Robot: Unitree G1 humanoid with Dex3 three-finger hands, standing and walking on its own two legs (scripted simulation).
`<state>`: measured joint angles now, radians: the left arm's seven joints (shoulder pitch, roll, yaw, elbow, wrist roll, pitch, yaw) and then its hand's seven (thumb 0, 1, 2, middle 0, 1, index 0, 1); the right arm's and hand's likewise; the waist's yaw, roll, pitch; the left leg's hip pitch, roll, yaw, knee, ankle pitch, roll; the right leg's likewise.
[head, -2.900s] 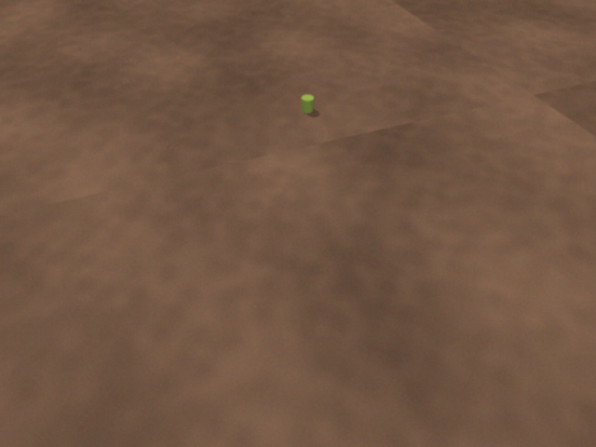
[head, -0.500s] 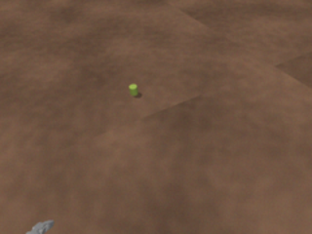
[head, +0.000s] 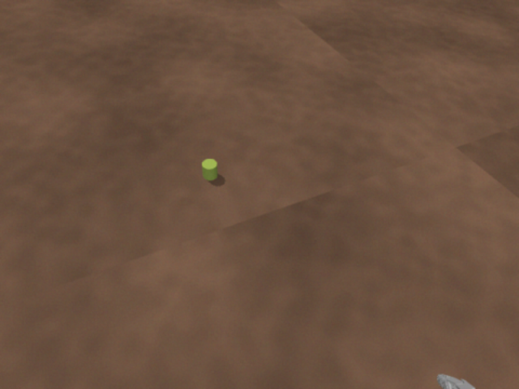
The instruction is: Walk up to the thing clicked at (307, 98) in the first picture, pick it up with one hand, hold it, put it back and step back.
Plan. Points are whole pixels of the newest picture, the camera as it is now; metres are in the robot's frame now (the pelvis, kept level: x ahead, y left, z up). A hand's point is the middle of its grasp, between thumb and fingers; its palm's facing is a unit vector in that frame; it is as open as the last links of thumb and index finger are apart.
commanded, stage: walk up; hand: left
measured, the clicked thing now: (209, 169) +1.22 +0.27 -0.72
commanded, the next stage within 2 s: none
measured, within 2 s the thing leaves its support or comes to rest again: neither
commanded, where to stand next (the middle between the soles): +0.84 +0.04 m, yaw +0 degrees
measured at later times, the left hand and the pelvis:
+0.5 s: hand (148, 272) +0.34 +0.23 -0.11, palm faces -0.03 -0.92 -0.39, open 7.3 cm; pelvis +0.23 -0.03 +0.01, yaw -1 degrees
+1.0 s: hand (134, 217) +0.49 +0.31 -0.14, palm faces -0.07 -0.94 -0.33, open 7.3 cm; pelvis +0.44 +0.03 +0.01, yaw -1 degrees
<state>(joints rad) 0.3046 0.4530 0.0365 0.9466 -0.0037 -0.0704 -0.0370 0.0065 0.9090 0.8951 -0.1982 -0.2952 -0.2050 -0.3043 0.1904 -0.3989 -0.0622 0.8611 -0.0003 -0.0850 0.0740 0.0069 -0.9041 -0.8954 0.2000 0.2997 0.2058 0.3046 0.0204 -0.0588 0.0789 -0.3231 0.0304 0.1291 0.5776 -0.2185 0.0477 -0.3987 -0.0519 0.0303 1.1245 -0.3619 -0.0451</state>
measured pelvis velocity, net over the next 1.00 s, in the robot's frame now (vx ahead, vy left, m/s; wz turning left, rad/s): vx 0.44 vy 0.03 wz -0.02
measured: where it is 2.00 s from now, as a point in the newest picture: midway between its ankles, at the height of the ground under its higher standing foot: (252, 248)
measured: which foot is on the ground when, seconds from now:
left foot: down 0.00-0.32, up 0.34-0.72, down 0.74-1.00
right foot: up 0.00-0.30, down 0.32-0.76, up 0.78-1.00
